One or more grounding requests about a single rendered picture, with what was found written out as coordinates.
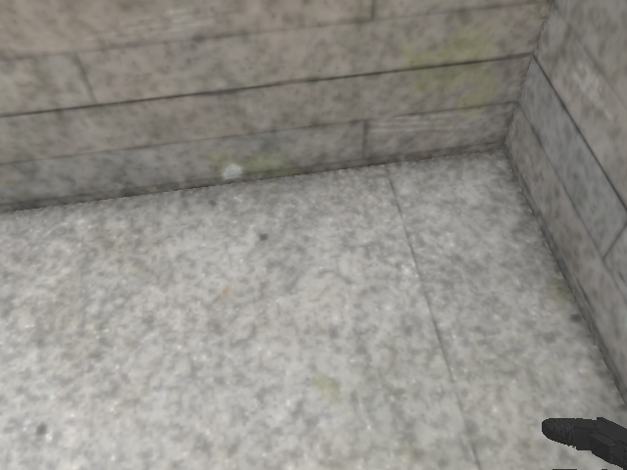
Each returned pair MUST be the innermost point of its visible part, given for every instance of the robot right hand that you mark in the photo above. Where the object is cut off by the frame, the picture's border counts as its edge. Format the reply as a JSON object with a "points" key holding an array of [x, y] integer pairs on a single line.
{"points": [[605, 439]]}

